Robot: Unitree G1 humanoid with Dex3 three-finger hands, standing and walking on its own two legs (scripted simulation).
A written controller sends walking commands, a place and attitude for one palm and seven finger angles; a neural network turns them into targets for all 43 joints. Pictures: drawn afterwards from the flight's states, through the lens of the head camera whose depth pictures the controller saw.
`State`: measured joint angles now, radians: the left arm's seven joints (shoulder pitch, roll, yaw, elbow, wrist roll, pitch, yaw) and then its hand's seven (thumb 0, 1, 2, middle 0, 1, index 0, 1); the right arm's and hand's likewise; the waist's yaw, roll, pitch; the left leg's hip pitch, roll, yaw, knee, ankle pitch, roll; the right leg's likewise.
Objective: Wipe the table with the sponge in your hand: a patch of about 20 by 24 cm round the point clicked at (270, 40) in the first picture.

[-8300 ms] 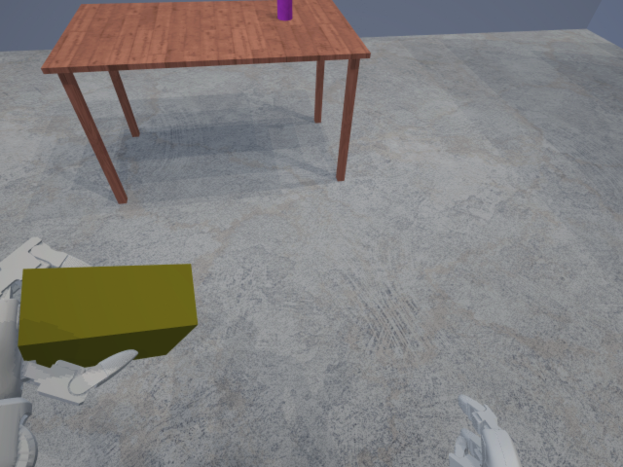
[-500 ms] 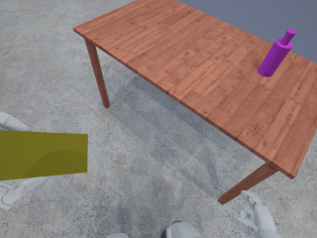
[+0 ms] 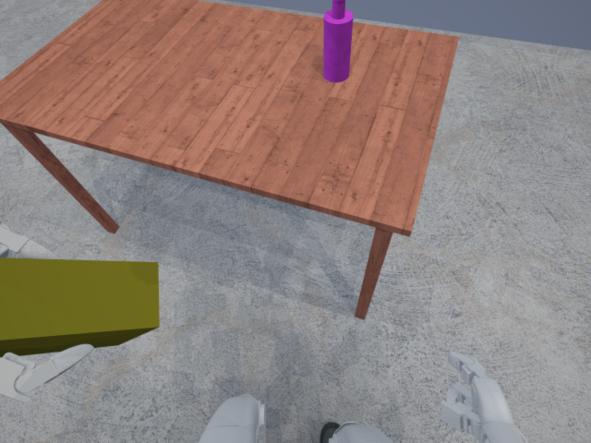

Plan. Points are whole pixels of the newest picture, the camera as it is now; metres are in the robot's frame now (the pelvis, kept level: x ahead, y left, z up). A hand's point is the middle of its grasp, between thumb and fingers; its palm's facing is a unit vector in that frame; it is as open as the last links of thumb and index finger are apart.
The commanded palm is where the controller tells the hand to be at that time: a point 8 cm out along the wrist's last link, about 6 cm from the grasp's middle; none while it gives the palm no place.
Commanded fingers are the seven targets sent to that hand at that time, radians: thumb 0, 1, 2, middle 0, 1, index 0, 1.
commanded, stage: turn to face it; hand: left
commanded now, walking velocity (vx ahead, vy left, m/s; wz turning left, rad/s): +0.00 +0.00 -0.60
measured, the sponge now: (90, 310) +0.23 +0.20 +0.14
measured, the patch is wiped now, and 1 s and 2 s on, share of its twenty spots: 0.00 0.00 0.00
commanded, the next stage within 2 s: take the last steps up to it in 1.24 s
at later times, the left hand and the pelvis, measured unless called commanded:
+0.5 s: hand (74, 336) +0.20 +0.18 +0.17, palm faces +0.16 -0.87 -0.47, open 10.4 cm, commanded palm +0.16 +0.23 +0.18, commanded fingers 0.00 0.10 1.30 -1.20 -1.60 -1.20 -1.60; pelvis -0.08 +0.00 +0.00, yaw -16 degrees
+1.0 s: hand (270, 360) +0.18 +0.02 +0.18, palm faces -0.20 -0.79 -0.58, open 10.4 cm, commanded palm +0.16 +0.10 +0.18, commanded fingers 0.00 0.10 1.30 -1.20 -1.60 -1.20 -1.60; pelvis -0.13 -0.05 +0.00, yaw -34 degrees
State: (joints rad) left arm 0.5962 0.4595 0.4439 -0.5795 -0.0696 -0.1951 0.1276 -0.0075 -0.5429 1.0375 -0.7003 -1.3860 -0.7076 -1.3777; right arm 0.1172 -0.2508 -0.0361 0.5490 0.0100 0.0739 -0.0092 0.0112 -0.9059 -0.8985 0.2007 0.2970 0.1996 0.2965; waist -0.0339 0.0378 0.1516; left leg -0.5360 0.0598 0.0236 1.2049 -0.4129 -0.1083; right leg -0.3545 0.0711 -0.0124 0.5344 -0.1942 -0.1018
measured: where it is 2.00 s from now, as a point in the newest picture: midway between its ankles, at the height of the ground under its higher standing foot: outside the picture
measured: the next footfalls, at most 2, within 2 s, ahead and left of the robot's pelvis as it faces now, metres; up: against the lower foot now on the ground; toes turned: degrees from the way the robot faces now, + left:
left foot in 0.38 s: -0.04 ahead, +0.14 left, +0.00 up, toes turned -9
right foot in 0.68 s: -0.08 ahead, -0.16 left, +0.00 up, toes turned -29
